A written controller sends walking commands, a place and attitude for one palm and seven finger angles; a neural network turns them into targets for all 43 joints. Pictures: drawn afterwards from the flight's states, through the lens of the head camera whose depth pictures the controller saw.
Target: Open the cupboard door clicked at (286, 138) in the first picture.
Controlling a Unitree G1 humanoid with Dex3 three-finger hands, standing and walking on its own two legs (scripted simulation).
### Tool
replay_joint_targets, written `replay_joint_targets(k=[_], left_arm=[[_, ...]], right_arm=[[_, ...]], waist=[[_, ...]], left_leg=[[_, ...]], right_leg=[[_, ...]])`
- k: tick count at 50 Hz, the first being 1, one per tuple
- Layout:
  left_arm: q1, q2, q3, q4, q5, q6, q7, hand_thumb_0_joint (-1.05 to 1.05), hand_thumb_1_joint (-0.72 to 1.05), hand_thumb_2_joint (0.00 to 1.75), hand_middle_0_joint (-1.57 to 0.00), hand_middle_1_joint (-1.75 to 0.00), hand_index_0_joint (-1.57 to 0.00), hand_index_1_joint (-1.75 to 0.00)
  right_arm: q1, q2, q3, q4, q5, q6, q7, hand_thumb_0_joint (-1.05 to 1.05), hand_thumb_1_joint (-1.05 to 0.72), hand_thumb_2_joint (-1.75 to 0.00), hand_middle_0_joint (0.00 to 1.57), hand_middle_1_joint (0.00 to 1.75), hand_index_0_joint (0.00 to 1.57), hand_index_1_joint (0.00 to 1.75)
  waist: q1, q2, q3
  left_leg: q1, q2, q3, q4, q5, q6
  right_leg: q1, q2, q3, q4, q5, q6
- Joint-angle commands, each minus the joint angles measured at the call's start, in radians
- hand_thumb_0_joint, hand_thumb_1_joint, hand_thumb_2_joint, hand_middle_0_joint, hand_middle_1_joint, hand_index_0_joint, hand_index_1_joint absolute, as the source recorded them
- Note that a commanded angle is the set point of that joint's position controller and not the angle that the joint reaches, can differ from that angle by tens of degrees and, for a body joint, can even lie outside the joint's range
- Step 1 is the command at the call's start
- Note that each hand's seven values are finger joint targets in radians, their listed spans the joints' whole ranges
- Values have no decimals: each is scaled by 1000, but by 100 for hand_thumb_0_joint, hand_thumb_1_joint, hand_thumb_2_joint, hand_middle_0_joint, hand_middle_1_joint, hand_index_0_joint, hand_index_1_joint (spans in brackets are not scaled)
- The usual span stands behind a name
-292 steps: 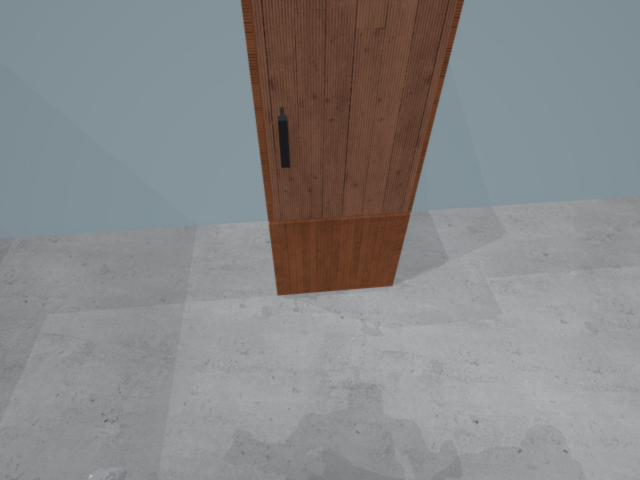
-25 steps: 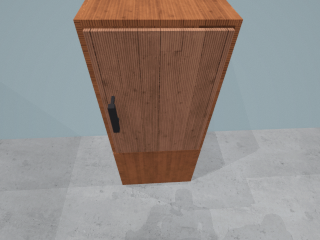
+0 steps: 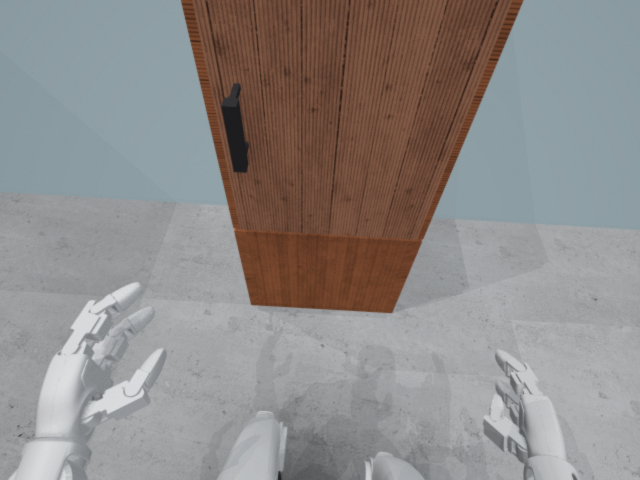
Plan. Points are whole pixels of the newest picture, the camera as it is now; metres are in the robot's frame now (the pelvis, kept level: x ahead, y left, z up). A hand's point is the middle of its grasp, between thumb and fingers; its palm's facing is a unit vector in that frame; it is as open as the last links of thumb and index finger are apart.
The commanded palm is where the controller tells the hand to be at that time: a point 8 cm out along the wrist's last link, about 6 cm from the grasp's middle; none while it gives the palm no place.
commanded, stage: raise the hand with hooked fingers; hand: left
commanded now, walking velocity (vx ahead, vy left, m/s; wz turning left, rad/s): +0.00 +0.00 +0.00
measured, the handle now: (238, 129) +0.61 +0.20 +0.07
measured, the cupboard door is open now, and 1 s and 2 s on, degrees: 0 0 0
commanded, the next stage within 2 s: move the hooked fingers beside the handle in 1.60 s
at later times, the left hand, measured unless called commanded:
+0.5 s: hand (121, 316) +0.27 +0.26 +0.06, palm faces +0.05 -1.00 -0.05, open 12.0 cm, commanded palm +0.24 +0.32 +0.07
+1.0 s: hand (83, 283) +0.29 +0.31 +0.08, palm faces +0.07 -1.00 -0.05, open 13.9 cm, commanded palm +0.27 +0.36 +0.09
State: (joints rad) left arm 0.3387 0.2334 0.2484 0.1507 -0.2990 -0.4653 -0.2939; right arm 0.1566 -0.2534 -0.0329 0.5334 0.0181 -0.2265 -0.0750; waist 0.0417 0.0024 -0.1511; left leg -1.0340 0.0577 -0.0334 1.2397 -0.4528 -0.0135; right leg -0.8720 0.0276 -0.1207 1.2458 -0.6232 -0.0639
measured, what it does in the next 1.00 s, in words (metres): stands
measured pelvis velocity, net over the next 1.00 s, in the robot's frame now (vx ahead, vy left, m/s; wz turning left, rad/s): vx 0.01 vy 0.04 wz -0.01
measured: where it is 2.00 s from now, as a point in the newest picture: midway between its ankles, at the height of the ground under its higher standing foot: outside the picture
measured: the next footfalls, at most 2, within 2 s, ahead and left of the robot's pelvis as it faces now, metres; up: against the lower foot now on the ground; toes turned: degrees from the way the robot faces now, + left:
none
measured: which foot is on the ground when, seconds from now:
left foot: down 0.00-1.00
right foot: down 0.00-1.00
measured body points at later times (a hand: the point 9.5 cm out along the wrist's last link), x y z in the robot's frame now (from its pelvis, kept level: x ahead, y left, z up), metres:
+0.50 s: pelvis +0.01 +0.03 +0.02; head +0.08 +0.04 +0.46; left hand +0.26 +0.31 +0.06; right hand +0.15 -0.24 -0.07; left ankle +0.08 +0.13 -0.63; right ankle +0.00 -0.08 -0.63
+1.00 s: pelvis +0.01 +0.04 +0.03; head +0.07 +0.06 +0.48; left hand +0.28 +0.36 +0.09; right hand +0.17 -0.20 -0.05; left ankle +0.08 +0.13 -0.63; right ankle +0.00 -0.08 -0.63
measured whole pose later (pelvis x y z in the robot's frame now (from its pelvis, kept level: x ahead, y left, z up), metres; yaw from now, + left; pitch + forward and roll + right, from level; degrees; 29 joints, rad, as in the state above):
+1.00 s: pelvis +0.01 +0.04 +0.03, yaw -1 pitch +14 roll -4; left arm 0.04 0.37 0.37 0.35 -0.33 -0.36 -0.39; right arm 0.26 -0.25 0.04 0.56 0.02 -0.16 -0.07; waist 0.00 0.02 -0.13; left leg -0.93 0.04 0.01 1.08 -0.40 0.05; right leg -0.76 0.01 -0.08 1.04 -0.52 0.00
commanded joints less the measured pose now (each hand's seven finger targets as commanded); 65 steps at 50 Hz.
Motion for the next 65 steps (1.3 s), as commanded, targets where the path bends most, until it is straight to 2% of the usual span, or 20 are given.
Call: replay_joint_targets(k=[1, 3, 6, 9, 12, 13, 17, 18, 19, 24, 29, 35, 39, 40, 45, 48, 51, 55, 59, 65], left_arm=[[-242, 202, 60, -253, -19, -70, -15, 0, 29, 64, -24, -69, -24, -69], [-215, 223, 97, -155, -36, -21, -47, 0, 25, 62, -25, -72, -25, -72], [-152, 235, 143, -119, -60, 42, -71, 0, 18, 59, -25, -76, -25, -76], [-135, 242, 190, -106, -77, 57, -67, 0, 11, 56, -26, -81, -26, -81], [-148, 222, 182, -121, -70, 15, -48, 0, 4, 53, -26, -86, -26, -86], [-144, 227, 190, -106, -73, 4, -47, 0, 1, 52, -26, -87, -26, -87], [-160, 208, 157, -100, -61, -38, -46, 0, -8, 48, -27, -93, -27, -93], [-179, 223, 160, -110, -63, -42, -49, 0, -10, 47, -27, -94, -27, -94], [-187, 224, 155, -124, -61, -46, -50, 0, -13, 46, -27, -96, -27, -96], [-210, 255, 174, -161, -58, -43, -37, 0, -24, 41, -28, -103, -28, -103], [-254, 247, 151, -152, -48, -18, -32, 0, -36, 36, -29, -111, -29, -111], [-327, 274, 167, -84, -45, 27, -51, 0, -50, 30, -30, -120, -30, -120], [-386, 298, 173, -79, -42, 36, -69, 0, -50, 30, -30, -120, -30, -120], [-393, 307, 180, -67, -42, 39, -71, 0, -50, 30, -30, -120, -30, -120], [-439, 332, 202, -24, -49, 45, -90, 0, -50, 30, -30, -120, -30, -120], [-462, 357, 226, 21, -60, 47, -106, 0, -50, 30, -30, -120, -30, -120], [-502, 368, 225, 30, -59, 47, -122, 0, -50, 30, -30, -120, -30, -120], [-521, 407, 259, 67, -66, 51, -135, 0, -50, 30, -30, -120, -30, -120], [-486, 377, 238, 85, -74, 53, -144, 0, -50, 30, -30, -120, -30, -120], [-503, 391, 257, 82, -71, 33, -128, 0, -50, 30, -30, -120, -30, -120]], right_arm=[[31, -112, -15, -75, 5, -58, -33, 0, -90, -90, 20, 30, 20, 30], [29, -116, -12, -63, 7, -58, -36, 0, -90, -90, 20, 30, 20, 30], [25, -114, -13, -71, 11, -52, -29, 0, -90, -90, 20, 30, 20, 30], [26, -108, -18, -69, 6, -45, -20, 0, -90, -90, 20, 30, 20, 30], [39, -108, -27, -58, 2, -44, -8, 0, -90, -90, 20, 30, 20, 30], [39, -109, -29, -59, -1, -44, -5, 0, -90, -90, 20, 30, 20, 30], [59, -125, -36, -58, 2, -42, 0, 0, -90, -90, 20, 30, 20, 30], [64, -133, -36, -62, 2, -42, -2, 0, -90, -90, 20, 30, 20, 30], [65, -136, -35, -67, 2, -42, -2, 0, -90, -90, 20, 30, 20, 30], [76, -146, -31, -79, 2, -32, -4, 0, -90, -90, 20, 30, 20, 30], [79, -154, -22, -90, 4, -17, -2, 0, -90, -90, 20, 30, 20, 30], [83, -160, -10, -104, 6, 2, -8, 0, -90, -90, 20, 30, 20, 30], [81, -161, -4, -110, 8, 7, -11, 0, -90, -90, 20, 30, 20, 30], [84, -161, -2, -110, 7, 8, -11, 0, -90, -90, 20, 30, 20, 30], [85, -164, 1, -104, 9, 11, -13, 0, -90, -90, 20, 30, 20, 30], [93, -168, 2, -101, 9, 14, -17, 0, -90, -90, 20, 30, 20, 30], [96, -171, 1, -96, 12, 13, -17, 0, -90, -90, 20, 30, 20, 30], [109, -175, 0, -91, 13, 15, -20, 0, -90, -90, 20, 30, 20, 30], [113, -174, -3, -98, 16, 14, -13, 0, -90, -90, 20, 30, 20, 30], [117, -172, -6, -95, 14, 18, -8, 0, -90, -90, 20, 30, 20, 30]], waist=[[-94, 62, -132], [-77, 43, -140], [-34, 47, -212], [-16, 1, -241], [-25, 4, -239], [-18, -7, -234], [-38, 19, -222], [-36, 16, -224], [-34, 47, -233], [-31, 88, -264], [-47, 119, -229], [-51, 96, -201], [-51, 138, -211], [-50, 120, -211], [-50, 129, -203], [-45, 97, -205], [-51, 131, -217], [-45, 103, -231], [-45, 99, -217], [-46, 88, -220]], left_leg=[[204, -22, 6, -131, 55, 54], [176, -23, 2, -124, 78, 52], [204, -28, 4, -155, 144, 49], [221, -29, -1, -174, 206, 48], [261, -30, 0, -198, 236, 47], [263, -31, -2, -198, 240, 47], [302, -32, 2, -225, 207, 50], [311, -30, -3, -227, 206, 51], [332, -30, -3, -239, 203, 50], [400, -25, -21, -277, 208, 44], [441, -18, -45, -314, 177, 33], [438, -21, -58, -346, 108, 29], [477, -20, -64, -358, 110, 26], [475, -19, -69, -365, 106, 25], [486, -21, -69, -371, 107, 24], [457, -26, -57, -361, 120, 30], [481, -24, -55, -367, 118, 29], [468, -27, -42, -361, 141, 34], [465, -30, -33, -358, 155, 38], [439, -32, -20, -342, 168, 41]], right_leg=[[-8, -7, 207, -372, 40, 57], [27, -10, 218, -371, 68, 62], [121, -29, 220, -374, 185, 74], [166, -33, 200, -351, 317, 85], [135, -21, 154, -323, 362, 80], [129, -14, 147, -313, 361, 75], [62, 0, 107, -308, 277, 62], [56, 6, 101, -302, 268, 56], [47, 5, 94, -301, 264, 53], [41, 13, 62, -293, 259, 41], [15, 19, 42, -300, 240, 37], [25, 22, 37, -324, 210, 37], [25, 23, 39, -332, 214, 32], [31, 23, 36, -333, 211, 33], [31, 25, 39, -345, 212, 31], [58, 27, 46, -351, 220, 30], [46, 23, 48, -357, 215, 32], [79, 24, 55, -366, 227, 33], [80, 25, 57, -373, 238, 35], [90, 23, 68, -368, 247, 38]])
